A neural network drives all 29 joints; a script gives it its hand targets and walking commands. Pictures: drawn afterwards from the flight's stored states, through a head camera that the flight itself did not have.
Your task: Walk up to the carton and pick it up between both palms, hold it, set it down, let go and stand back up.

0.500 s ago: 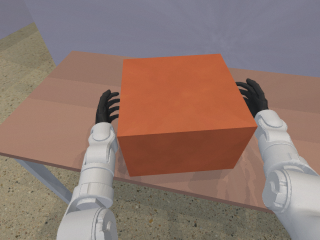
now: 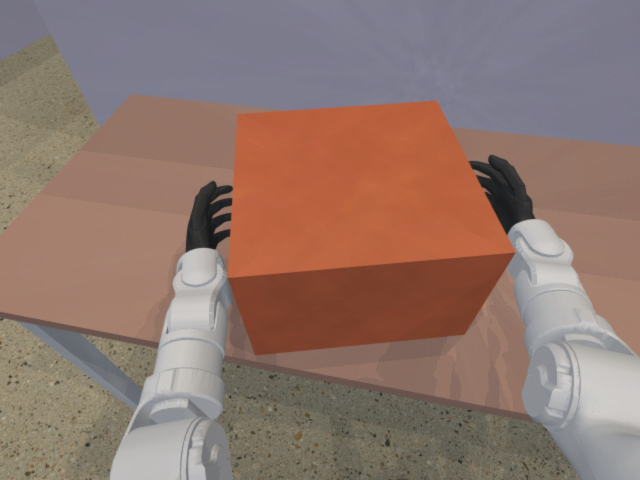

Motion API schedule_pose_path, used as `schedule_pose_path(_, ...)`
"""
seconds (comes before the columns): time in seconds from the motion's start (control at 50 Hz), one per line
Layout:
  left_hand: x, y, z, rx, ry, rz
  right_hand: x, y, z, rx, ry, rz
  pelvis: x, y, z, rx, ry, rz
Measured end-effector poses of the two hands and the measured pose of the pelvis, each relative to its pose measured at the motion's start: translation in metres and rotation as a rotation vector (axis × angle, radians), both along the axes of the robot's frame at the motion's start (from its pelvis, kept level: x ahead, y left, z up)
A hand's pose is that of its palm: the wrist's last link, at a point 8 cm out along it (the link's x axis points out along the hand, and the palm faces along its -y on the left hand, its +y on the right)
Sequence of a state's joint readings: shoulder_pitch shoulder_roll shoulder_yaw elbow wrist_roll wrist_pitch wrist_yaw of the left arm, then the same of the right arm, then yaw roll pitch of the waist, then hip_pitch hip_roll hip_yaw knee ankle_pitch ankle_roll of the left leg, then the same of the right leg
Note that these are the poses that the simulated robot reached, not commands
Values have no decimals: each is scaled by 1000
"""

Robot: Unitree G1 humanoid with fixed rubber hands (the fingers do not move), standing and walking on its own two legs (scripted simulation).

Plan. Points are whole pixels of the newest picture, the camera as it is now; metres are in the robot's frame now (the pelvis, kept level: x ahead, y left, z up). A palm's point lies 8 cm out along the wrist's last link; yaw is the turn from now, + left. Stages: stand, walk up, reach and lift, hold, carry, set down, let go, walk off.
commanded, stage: set down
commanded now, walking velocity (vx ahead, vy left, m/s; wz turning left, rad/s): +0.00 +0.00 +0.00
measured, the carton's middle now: (349, 223) +0.46 +0.00 +0.05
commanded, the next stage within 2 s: none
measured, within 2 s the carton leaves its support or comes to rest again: neither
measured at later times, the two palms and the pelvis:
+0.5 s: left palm (191, 246) +0.39 +0.21 +0.07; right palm (551, 209) +0.46 -0.26 +0.09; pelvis -0.01 -0.01 -0.01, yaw -2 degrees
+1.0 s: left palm (159, 208) +0.38 +0.22 +0.15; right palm (571, 176) +0.46 -0.26 +0.15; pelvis -0.02 -0.01 -0.01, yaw -1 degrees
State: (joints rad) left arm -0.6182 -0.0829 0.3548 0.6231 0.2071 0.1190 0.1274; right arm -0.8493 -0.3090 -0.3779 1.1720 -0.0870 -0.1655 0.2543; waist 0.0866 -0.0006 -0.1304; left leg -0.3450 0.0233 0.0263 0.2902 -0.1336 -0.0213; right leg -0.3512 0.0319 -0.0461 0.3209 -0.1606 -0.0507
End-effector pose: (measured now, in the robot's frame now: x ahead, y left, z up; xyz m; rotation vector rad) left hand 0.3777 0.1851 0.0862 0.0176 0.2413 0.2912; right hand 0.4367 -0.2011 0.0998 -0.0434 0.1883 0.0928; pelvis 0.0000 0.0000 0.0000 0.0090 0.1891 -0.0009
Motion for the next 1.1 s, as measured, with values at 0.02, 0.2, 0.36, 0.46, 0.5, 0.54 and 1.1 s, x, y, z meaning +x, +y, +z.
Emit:
schedule_pose_path(0.02, 0, 0, 0, 7, 2, -1, 1, -1, -1, -2, 6, 3, 1, 0, 0, 0, 3, -2)
schedule_pose_path(0.2, 10, 1, -9, 23, 66, -22, 10, -6, -28, -51, 144, 10, -1, 1, -5, -15, 79, -21)
schedule_pose_path(0.36, 10, 10, -8, 53, 75, -21, 24, -31, -19, -22, 93, -33, -6, 1, -8, -20, 111, -21)
schedule_pose_path(0.46, 8, 18, -11, 24, 72, -6, 24, -54, -11, -47, 80, -55, -10, -3, -10, -14, 133, -26)
schedule_pose_path(0.5, 7, 22, -12, 25, 72, 4, 24, -61, -7, -46, 81, -60, -12, -5, -11, -12, 137, -28)
schedule_pose_path(0.54, 8, 26, -12, 18, 70, 12, 24, -64, -5, -45, 80, -62, -14, -6, -12, -11, 143, -30)
schedule_pose_path(1.1, 2, 35, 81, -13, 45, 30, 17, -62, 77, 20, 45, -34, -25, -7, -7, -11, 74, -11)
